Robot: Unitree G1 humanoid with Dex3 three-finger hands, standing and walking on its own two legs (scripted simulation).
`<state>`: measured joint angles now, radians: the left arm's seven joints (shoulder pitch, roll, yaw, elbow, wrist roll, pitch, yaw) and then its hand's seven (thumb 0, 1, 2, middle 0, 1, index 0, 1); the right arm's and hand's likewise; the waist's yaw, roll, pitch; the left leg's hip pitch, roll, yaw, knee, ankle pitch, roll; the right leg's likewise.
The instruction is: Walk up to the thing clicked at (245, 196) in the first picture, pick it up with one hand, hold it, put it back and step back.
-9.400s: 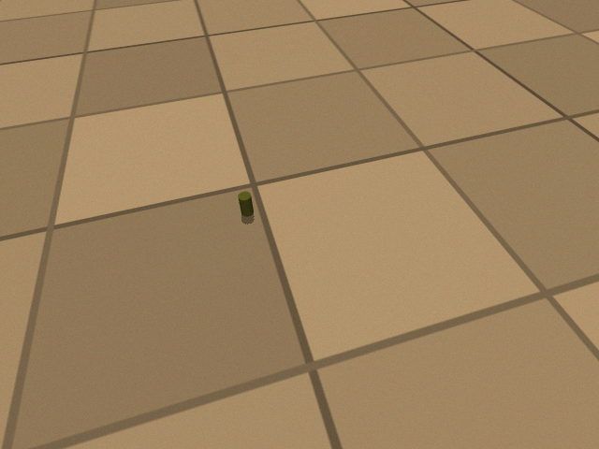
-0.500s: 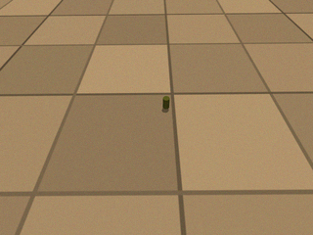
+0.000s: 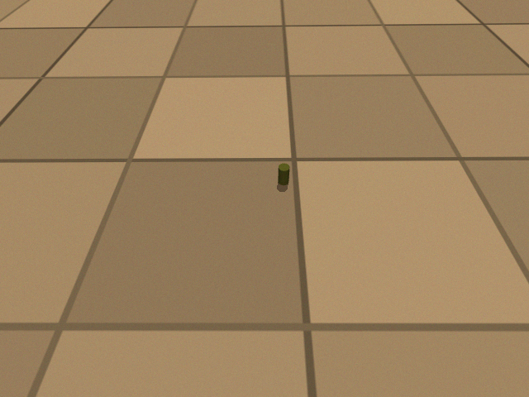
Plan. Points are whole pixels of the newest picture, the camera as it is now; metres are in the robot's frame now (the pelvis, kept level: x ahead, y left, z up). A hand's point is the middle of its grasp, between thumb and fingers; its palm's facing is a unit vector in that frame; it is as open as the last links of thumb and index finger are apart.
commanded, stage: stand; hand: left
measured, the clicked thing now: (283, 174) +1.28 -0.06 -0.73
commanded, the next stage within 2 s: walk up in 1.00 s
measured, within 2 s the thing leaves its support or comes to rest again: neither
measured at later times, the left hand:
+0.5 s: hand out of the picture +0.07 +0.25 -0.16, palm faces -0.03 -0.94 -0.35, open 7.4 cm
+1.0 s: hand out of the picture +0.06 +0.25 -0.16, palm faces -0.03 -0.94 -0.35, open 7.4 cm
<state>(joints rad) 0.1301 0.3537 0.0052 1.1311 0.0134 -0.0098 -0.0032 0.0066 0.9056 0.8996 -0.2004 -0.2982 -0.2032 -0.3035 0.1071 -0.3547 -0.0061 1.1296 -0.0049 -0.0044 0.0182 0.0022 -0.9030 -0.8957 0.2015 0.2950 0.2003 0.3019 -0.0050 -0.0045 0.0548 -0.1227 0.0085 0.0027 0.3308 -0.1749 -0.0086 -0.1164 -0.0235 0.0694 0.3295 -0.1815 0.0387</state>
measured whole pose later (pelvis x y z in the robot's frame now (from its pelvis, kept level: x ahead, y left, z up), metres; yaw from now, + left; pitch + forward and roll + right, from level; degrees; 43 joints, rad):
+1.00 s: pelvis +0.00 +0.00 +0.00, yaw +0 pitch -2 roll +0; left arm 0.13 0.35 0.00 1.12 0.01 -0.01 0.00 0.01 0.91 0.90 -0.20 -0.30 -0.20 -0.30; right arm 0.11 -0.36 -0.01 1.12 0.00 0.00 0.02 0.00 -0.90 -0.90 0.20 0.29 0.20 0.30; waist -0.01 0.00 0.06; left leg -0.12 0.01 0.00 0.34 -0.18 -0.01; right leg -0.11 -0.02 0.06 0.33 -0.19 0.04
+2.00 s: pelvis +0.42 +0.08 -0.02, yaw -43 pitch -1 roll +0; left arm 0.26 0.52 0.07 0.90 -0.01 -0.05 0.07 0.01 0.91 0.90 -0.20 -0.30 -0.20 -0.30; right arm 0.28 -0.43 -0.10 0.74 -0.06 0.05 0.11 0.00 -0.90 -0.90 0.20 0.29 0.20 0.30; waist -0.13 0.01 0.10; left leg -0.28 0.02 0.21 0.57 -0.29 0.08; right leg -0.57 -0.05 -0.13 1.02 -0.33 -0.02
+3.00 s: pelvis +0.90 +0.29 -0.06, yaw -74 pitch -1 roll +0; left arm 0.34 0.43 0.06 0.73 0.04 -0.05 0.12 0.01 0.90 0.90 -0.21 -0.30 -0.21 -0.30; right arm 0.22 -0.47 -0.10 0.62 -0.06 0.13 0.07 0.01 -0.90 -0.90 0.20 0.30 0.20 0.30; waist -0.02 0.12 0.15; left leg -0.68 0.09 -0.10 1.41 -0.42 0.00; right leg -0.56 -0.06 0.04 0.90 -0.32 -0.01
